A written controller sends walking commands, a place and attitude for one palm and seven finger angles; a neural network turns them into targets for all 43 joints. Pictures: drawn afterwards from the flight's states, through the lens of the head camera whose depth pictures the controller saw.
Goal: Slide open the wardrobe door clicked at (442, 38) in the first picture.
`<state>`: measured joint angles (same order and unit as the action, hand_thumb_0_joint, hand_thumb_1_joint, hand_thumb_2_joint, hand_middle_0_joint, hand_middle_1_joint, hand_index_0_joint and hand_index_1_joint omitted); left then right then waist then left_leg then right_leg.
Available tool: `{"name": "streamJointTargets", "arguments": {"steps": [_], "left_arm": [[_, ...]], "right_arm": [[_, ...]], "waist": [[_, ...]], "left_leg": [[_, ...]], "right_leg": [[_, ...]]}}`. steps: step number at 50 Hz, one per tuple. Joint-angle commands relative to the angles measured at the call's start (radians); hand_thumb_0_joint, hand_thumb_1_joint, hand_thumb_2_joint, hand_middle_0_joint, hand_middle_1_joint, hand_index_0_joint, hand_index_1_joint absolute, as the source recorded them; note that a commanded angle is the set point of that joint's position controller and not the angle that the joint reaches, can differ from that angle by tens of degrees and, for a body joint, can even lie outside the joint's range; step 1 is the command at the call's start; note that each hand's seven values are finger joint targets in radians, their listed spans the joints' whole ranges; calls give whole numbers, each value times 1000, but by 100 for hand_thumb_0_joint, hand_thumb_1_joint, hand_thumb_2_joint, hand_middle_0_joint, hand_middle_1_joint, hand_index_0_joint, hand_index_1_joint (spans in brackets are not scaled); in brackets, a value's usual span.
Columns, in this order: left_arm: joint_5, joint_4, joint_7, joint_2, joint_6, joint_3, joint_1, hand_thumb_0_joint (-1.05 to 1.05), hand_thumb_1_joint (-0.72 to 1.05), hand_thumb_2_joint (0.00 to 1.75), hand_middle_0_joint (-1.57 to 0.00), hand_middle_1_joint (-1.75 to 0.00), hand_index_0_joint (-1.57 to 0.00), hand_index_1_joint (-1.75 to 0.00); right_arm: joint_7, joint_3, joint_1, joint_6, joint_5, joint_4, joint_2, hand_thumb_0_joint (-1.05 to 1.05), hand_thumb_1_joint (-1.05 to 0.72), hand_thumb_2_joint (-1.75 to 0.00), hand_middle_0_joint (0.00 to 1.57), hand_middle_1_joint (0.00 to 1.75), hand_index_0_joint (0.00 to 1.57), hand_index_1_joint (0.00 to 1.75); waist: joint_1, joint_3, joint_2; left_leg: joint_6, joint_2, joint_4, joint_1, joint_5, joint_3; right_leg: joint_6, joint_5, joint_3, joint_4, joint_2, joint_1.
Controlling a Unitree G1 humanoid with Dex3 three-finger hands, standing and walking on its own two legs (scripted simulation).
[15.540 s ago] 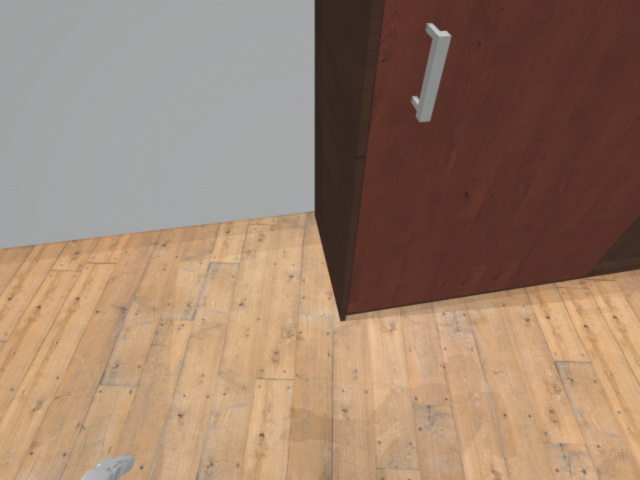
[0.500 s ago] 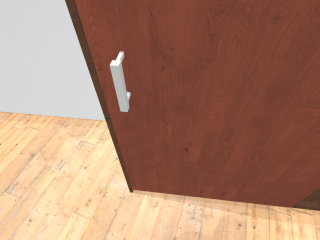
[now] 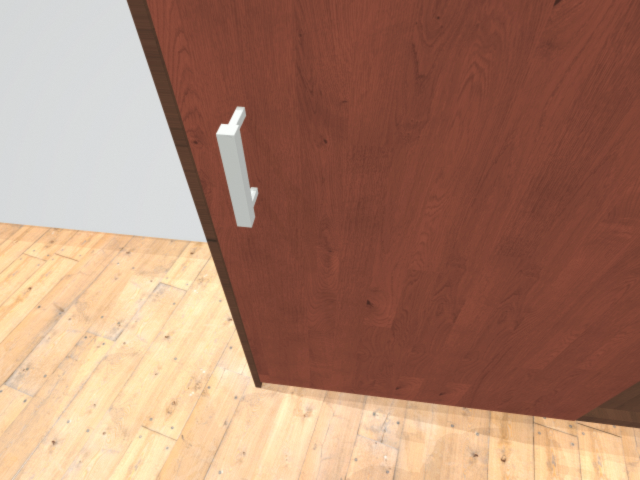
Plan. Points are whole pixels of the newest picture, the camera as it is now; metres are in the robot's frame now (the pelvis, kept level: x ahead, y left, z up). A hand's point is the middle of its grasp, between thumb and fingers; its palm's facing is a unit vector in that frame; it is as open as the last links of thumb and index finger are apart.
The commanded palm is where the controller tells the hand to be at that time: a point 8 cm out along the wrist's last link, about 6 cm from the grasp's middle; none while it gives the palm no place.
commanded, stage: look again from close up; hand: left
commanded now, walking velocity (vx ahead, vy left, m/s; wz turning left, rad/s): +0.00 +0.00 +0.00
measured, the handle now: (242, 169) +0.46 +0.14 +0.15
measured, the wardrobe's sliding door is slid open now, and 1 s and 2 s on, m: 0.00 0.00 0.00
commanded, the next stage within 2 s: raise the hand with hooked fingers in 0.68 s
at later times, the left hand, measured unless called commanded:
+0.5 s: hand out of the picture -0.01 +0.17 -0.17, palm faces +0.03 -0.98 -0.18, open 7.4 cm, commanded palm none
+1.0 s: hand (178, 416) +0.19 +0.18 +0.00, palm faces +0.20 -0.97 -0.11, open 7.6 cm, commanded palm +0.10 +0.23 -0.04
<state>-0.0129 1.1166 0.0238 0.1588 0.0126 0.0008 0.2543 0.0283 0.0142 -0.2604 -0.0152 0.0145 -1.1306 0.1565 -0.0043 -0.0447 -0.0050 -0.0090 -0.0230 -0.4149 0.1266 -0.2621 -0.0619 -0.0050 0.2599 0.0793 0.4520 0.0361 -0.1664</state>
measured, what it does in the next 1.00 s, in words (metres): stands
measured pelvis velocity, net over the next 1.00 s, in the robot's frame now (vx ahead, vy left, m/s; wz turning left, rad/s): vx -0.02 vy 0.00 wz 0.03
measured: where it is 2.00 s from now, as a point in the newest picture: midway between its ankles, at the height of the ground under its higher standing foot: outside the picture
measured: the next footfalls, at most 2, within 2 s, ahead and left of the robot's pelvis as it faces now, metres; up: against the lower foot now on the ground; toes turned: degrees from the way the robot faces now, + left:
none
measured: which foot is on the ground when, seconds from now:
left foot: down 0.00-1.00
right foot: down 0.00-1.00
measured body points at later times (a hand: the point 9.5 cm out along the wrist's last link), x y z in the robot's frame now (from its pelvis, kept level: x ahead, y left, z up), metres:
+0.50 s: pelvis -0.01 +0.00 +0.00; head +0.01 -0.01 +0.45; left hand -0.01 +0.22 -0.16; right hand -0.01 -0.22 -0.16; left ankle -0.02 +0.12 -0.74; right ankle -0.01 -0.11 -0.74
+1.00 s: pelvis -0.02 +0.00 -0.01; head -0.02 -0.02 +0.44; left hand +0.17 +0.23 +0.01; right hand +0.11 -0.25 -0.12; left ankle -0.02 +0.12 -0.74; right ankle -0.01 -0.11 -0.74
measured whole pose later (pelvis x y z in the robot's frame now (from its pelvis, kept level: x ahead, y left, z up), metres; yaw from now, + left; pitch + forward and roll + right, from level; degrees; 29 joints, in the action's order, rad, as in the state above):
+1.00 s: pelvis -0.02 +0.00 -0.01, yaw +1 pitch +1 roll +1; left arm 0.17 0.15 0.03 0.17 0.19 -0.05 0.38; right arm 0.08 -0.02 -0.27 -0.28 -0.03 -0.80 0.26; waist 0.03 0.04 -0.06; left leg 0.00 -0.01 -0.58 0.28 -0.31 -0.04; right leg 0.00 0.31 0.10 0.60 0.06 -0.30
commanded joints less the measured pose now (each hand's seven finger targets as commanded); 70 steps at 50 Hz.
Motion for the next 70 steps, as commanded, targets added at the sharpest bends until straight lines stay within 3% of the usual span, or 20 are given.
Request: {"name": "streamJointTargets", "arguments": {"steps": [1, 37, 38, 39, 40, 41, 42, 43, 44, 45, 47, 50, 52, 54, 55, 57, 60, 63, 66, 70], "left_arm": [[-2, -30, 9, 113, 14, -21, 60, 0, 90, 90, -20, -30, -20, -30], [-1, -28, 9, 101, 16, -23, 82, 0, 90, 90, -20, -30, -20, -30], [-4, -27, 9, 96, 16, -24, 84, 0, 90, 90, -20, -30, -20, -30], [-7, 18, 50, 109, 32, -16, 168, 0, 90, 90, -20, -30, -20, -30], [225, -1556, 25, 310, 258, -92, -593, 0, 88, 89, -20, -32, -20, -32], [134, -1280, 70, 254, 196, -122, -149, 0, 85, 88, -20, -33, -20, -33], [130, -1044, 98, 96, 153, -36, -25, 0, 83, 87, -21, -34, -21, -34], [148, -948, 103, -48, 50, 39, 175, 0, 81, 86, -21, -36, -21, -36], [193, -1225, 74, -47, 75, 84, -2, 0, 78, 85, -21, -37, -21, -37], [191, -1241, 57, 33, 130, 6, 8, 0, 76, 84, -21, -39, -21, -39], [185, -1131, 20, 36, 214, -26, 73, 0, 71, 82, -21, -42, -21, -42], [215, -915, -135, 9, 368, -98, 360, 0, 64, 79, -22, -47, -22, -47], [247, -919, -264, 61, 484, -172, 423, 0, 60, 77, -22, -50, -22, -50], [263, -944, -393, 157, 540, -260, 421, 0, 55, 75, -22, -53, -22, -53], [262, -1003, -413, 212, 538, -312, 399, 0, 53, 74, -23, -54, -23, -54], [285, -1188, -416, 209, 511, -314, 348, 0, 48, 72, -23, -57, -23, -57], [325, -1423, -359, 197, 508, -311, 183, 0, 41, 69, -24, -62, -24, -62], [314, -1568, -315, 184, 567, -236, -5, 0, 34, 66, -24, -66, -24, -66], [290, -1486, -346, 150, 583, -146, -48, 0, 27, 63, -25, -70, -25, -70], [291, -1310, -442, 247, 434, -202, -34, 0, 18, 59, -25, -76, -25, -76]], "right_arm": [[4, -16, -52, -16, 1, 28, 90, 0, -90, -90, 20, 30, 20, 30], [6, -21, -67, -17, 0, 16, 76, 0, -90, -90, 20, 30, 20, 30], [7, -20, -70, -17, 1, 15, 67, 0, -90, -90, 20, 30, 20, 30], [-5, -29, 40, -22, -13, 83, 112, 0, -90, -90, 20, 30, 20, 30], [43, -38, 9, -174, -60, 434, 282, 0, -90, -90, 20, 30, 20, 30], [78, -15, 99, -259, -46, 380, 177, 0, -90, -90, 20, 30, 20, 30], [83, -28, 59, -275, -43, 286, 182, 0, -90, -90, 20, 30, 20, 30], [67, -39, 21, -277, -70, 324, 150, 0, -90, -90, 20, 30, 20, 30], [64, -35, 63, -297, -89, 421, 178, 0, -90, -90, 20, 30, 20, 30], [72, -56, 76, -323, -72, 436, 212, 0, -90, -90, 20, 30, 20, 30], [69, -68, 66, -345, -47, 483, 217, 0, -90, -90, 20, 30, 20, 30], [27, -92, 97, -335, -35, 564, 207, 0, -90, -90, 20, 30, 20, 30], [-2, -110, 130, -320, -32, 622, 217, 0, -90, -90, 20, 30, 20, 30], [-28, -118, 149, -297, -34, 688, 237, 0, -90, -90, 20, 30, 20, 30], [-26, -119, 160, -285, -39, 714, 230, 0, -90, -90, 20, 30, 20, 30], [-17, -111, 181, -265, -45, 776, 210, 0, -90, -90, 20, 30, 20, 30], [-2, -100, 122, -254, -42, 792, 185, 0, -90, -90, 20, 30, 20, 30], [17, -74, 67, -267, -31, 754, 192, 0, -90, -90, 20, 30, 20, 30], [33, -60, 56, -298, -44, 710, 210, 0, -90, -90, 20, 30, 20, 30], [58, -52, 73, -315, -67, 703, 239, 0, -90, -90, 20, 30, 20, 30]], "waist": [[-7, -27, 10], [-9, -21, 17], [-10, -29, 21], [-42, -29, 15], [94, 461, -187], [-15, 429, -300], [28, 328, -237], [26, 195, -145], [44, 59, -50], [49, 66, 30], [57, -22, 216], [-36, -24, 333], [-54, 59, 305], [-67, 143, 129], [-85, 210, 89], [-90, 304, -38], [-43, 334, -139], [45, 277, -96], [91, 187, -91], [69, 200, -22]], "left_leg": [[25, -83, 72, 60, 168, 64], [22, -81, 69, 65, 165, 67], [23, -83, 69, 65, 177, 67], [-6, -87, -149, 126, 162, 24], [36, 25, -2, -138, 243, 39], [46, 5, 7, -147, 362, 3], [27, -2, -17, -49, 289, 5], [22, -11, 4, 52, 210, 53], [27, -16, 11, 91, 129, 73], [29, -8, -20, 97, 62, 61], [35, 19, -85, 212, -32, 66], [11, 36, -194, 381, -38, 48], [1, 53, -276, 443, 2, 24], [-2, 65, -333, 439, 74, 7], [5, 67, -350, 455, 89, -3], [16, 65, -359, 426, 112, -20], [23, 45, -369, 368, 97, 10], [34, 24, -402, 354, 81, 58], [36, 12, -399, 375, -42, 86], [39, 15, -356, 401, -112, 99]], "right_leg": [[-31, -185, -86, -81, 92, 1], [-34, -154, -86, -91, 89, -3], [-35, -180, -84, -90, 88, 1], [-10, -568, -160, -86, 152, -18], [-22, -426, -89, -1, 48, 110], [-44, -251, -48, 40, 0, 83], [-30, -201, -12, 20, -5, 27], [-17, -128, 10, 11, 5, -32], [-9, -77, 9, 3, -6, -85], [-4, 1, 16, -6, -8, -129], [7, 152, 17, 2, -20, -264], [2, 175, 1, 109, -23, -322], [-5, 41, -26, 188, -16, -279], [-25, -125, -44, 264, 3, -230], [-23, -155, -60, 287, 8, -213], [-20, -169, -62, 310, 5, -202], [-16, -112, -57, 311, -18, -249], [-15, -84, -44, 319, -41, -351], [-14, 66, -38, 291, -43, -441], [-9, 166, -64, 222, -31, -376]]}}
